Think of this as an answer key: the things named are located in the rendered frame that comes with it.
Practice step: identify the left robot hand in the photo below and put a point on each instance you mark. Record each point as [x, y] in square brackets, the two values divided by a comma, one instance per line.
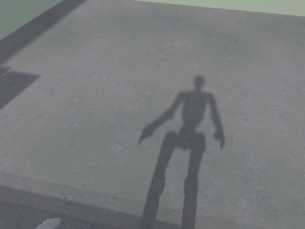
[49, 223]

